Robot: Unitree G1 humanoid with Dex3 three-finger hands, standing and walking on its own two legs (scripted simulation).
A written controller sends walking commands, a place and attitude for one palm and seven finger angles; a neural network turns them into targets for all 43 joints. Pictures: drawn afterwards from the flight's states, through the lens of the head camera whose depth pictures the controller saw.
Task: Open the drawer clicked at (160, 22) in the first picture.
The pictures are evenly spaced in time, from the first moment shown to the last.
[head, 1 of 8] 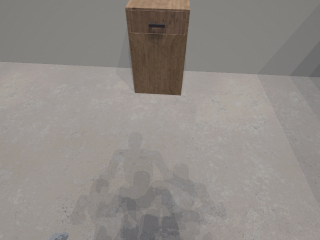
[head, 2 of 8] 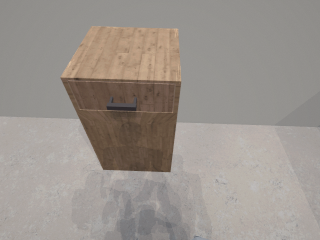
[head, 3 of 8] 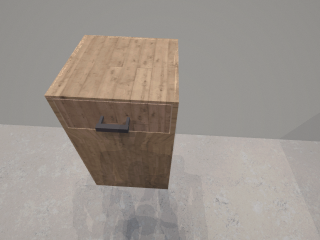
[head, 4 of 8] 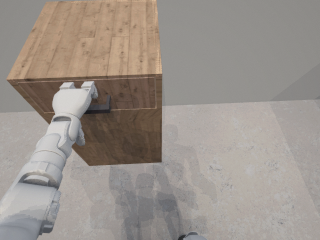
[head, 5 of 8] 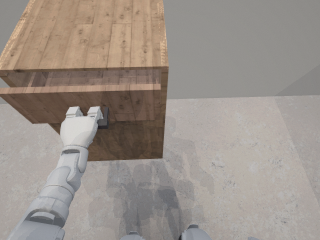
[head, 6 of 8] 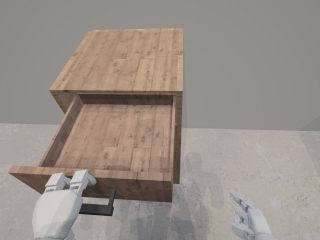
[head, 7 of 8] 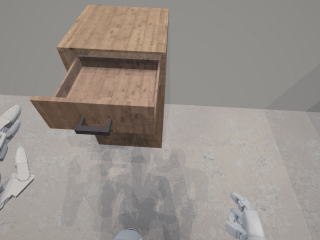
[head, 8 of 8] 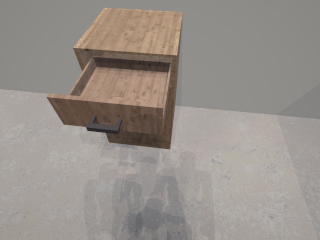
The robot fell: no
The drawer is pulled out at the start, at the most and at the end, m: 0.00 0.30 0.30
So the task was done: yes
